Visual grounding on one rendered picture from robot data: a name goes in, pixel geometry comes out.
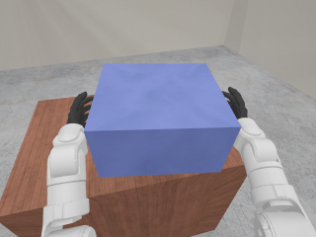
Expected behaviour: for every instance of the carton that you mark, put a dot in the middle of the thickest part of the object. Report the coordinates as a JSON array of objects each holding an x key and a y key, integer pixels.
[{"x": 150, "y": 119}]

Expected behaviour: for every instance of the pedestal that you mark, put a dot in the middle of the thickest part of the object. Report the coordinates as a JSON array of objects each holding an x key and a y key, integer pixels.
[{"x": 172, "y": 205}]

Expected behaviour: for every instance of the robot right upper arm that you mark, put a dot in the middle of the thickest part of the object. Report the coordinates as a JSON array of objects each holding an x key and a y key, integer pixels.
[{"x": 282, "y": 224}]

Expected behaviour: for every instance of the robot left upper arm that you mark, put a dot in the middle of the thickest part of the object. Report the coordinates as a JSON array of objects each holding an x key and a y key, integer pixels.
[{"x": 77, "y": 231}]

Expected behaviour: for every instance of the robot right hand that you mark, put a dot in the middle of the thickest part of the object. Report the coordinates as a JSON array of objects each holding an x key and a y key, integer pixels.
[{"x": 236, "y": 103}]

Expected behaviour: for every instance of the left robot forearm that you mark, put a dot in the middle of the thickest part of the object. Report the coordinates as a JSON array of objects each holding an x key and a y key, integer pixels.
[{"x": 65, "y": 179}]

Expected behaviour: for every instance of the robot left hand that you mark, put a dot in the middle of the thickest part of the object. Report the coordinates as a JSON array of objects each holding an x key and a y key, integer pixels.
[{"x": 78, "y": 110}]

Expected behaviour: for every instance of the right robot forearm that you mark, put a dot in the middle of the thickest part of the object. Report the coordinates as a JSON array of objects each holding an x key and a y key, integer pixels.
[{"x": 269, "y": 186}]

